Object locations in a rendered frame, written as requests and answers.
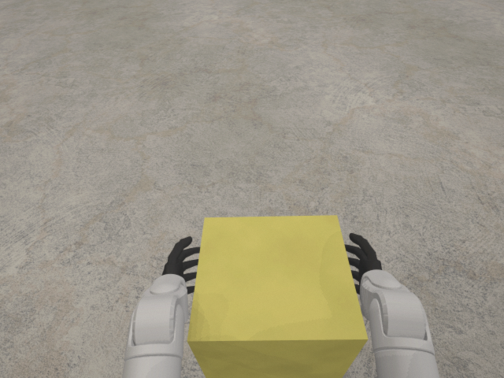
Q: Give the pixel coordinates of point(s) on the carton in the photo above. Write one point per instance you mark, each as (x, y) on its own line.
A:
(274, 298)

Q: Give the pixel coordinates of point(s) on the robot right forearm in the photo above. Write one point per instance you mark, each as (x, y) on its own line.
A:
(401, 338)

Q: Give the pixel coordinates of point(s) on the left robot hand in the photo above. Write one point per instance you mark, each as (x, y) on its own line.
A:
(175, 264)

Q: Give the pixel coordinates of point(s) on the robot left forearm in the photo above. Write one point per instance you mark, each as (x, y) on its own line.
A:
(154, 347)

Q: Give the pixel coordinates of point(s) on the right robot hand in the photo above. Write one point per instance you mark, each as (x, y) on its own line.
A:
(367, 255)

